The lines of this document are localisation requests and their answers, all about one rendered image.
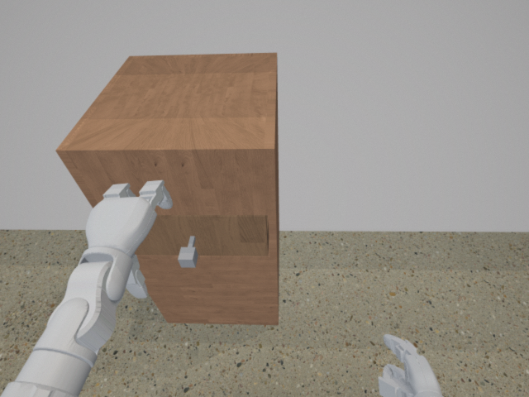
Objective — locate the drawer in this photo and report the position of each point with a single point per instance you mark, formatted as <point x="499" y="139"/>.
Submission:
<point x="216" y="235"/>

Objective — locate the robot right hand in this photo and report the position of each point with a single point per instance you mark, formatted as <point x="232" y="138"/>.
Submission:
<point x="417" y="376"/>

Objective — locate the left robot forearm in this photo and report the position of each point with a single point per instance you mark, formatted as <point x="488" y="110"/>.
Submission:
<point x="82" y="323"/>

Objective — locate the robot left hand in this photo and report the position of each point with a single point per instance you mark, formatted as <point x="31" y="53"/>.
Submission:
<point x="122" y="221"/>

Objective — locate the cabinet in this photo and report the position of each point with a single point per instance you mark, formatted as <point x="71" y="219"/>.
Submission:
<point x="207" y="125"/>

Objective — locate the handle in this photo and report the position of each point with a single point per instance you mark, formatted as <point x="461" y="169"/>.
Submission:
<point x="188" y="256"/>

